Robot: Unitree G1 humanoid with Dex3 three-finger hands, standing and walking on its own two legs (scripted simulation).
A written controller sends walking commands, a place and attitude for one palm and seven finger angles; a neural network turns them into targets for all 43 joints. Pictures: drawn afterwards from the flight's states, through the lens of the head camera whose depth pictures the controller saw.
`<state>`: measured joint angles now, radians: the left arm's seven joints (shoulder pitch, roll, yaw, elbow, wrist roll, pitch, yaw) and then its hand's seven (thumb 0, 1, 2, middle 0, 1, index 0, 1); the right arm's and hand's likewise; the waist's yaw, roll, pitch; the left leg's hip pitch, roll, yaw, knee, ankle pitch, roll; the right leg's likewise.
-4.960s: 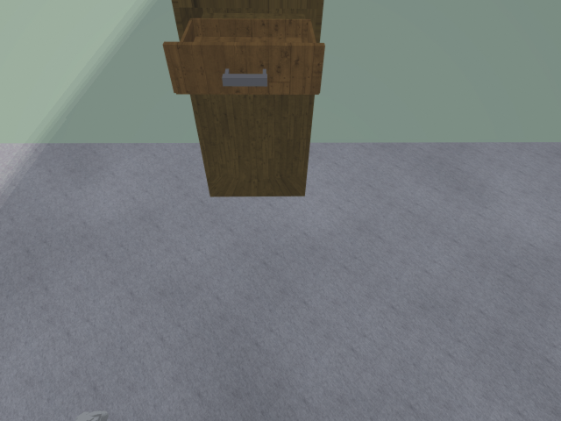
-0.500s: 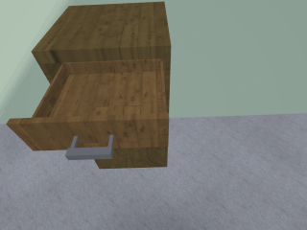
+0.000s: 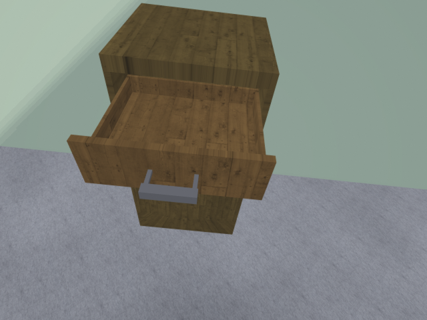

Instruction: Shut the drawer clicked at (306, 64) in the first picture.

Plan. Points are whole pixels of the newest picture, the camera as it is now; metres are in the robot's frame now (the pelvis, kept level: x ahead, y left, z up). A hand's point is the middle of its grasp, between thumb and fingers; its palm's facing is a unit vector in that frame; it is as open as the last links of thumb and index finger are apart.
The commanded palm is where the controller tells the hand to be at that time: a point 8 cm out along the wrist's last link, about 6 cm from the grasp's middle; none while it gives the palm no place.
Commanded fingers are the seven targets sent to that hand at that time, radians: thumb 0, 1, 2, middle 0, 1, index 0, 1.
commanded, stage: come to a stop and stand still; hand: left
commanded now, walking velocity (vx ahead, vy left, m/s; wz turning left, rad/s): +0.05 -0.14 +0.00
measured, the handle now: (170, 185) +0.38 +0.13 +0.02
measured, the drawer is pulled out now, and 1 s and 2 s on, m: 0.28 0.28 0.28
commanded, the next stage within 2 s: look again from close up in 1.38 s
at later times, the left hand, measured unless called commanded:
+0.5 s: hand out of the picture +0.03 +0.13 -0.18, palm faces -0.02 -0.97 -0.24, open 7.3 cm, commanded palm none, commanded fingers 0.00 0.90 0.90 -0.20 -0.30 -0.20 -0.30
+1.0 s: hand out of the picture +0.03 +0.12 -0.18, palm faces +0.02 -0.98 -0.21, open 7.3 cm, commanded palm none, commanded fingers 0.00 0.90 0.90 -0.20 -0.30 -0.20 -0.30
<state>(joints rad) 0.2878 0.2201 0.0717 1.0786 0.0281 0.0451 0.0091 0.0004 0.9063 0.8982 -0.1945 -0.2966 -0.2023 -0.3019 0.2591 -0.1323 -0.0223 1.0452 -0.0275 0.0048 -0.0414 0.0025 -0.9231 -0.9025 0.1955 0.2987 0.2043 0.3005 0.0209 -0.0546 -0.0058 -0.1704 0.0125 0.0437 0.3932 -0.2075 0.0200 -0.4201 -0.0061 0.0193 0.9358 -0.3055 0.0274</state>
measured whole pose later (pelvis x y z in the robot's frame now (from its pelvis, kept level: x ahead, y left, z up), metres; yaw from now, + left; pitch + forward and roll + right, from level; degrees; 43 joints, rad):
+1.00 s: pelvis +0.02 -0.06 -0.01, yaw -1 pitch -1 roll +1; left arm 0.28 0.16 0.00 1.10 0.01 -0.02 0.03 0.00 0.90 0.90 -0.20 -0.30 -0.21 -0.30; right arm 0.21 -0.17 0.00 1.11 -0.01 -0.01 -0.03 0.00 -0.91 -0.90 0.19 0.30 0.20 0.30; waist 0.01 -0.01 0.04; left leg -0.16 0.07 0.02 0.45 -0.26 -0.07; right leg -0.13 -0.01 -0.03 0.49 -0.34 -0.02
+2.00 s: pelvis +0.01 -0.03 +0.00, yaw +0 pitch -1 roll +1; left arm 0.29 0.15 0.01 1.12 0.02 -0.01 0.03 0.00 0.90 0.90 -0.20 -0.30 -0.20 -0.30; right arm 0.26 -0.15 0.00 1.15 -0.01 -0.01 -0.03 0.01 -0.91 -0.90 0.19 0.30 0.20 0.30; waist 0.01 -0.01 0.04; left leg -0.17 0.03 0.03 0.42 -0.23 -0.03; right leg -0.13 -0.04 -0.02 0.45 -0.30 0.02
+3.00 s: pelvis +0.06 -0.06 -0.02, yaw +0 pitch -1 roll +1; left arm 0.29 0.16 0.03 1.04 0.02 0.00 0.06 0.00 0.91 0.90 -0.20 -0.30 -0.20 -0.30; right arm 0.16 -0.17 -0.04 1.03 -0.01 0.02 -0.03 0.00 -0.91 -0.90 0.19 0.30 0.20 0.30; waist 0.02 -0.02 0.07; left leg -0.25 0.03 0.09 0.58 -0.30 0.00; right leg -0.20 -0.02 -0.05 0.59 -0.38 -0.01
